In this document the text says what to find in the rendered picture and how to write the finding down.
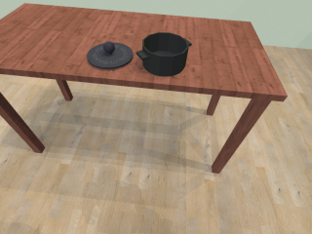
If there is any knob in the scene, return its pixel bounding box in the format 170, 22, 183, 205
103, 41, 115, 54

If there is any table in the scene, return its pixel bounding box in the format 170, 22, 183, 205
0, 3, 288, 174

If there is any lid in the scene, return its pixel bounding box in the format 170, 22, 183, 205
87, 42, 134, 69

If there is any pot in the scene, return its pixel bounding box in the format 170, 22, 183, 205
136, 32, 192, 77

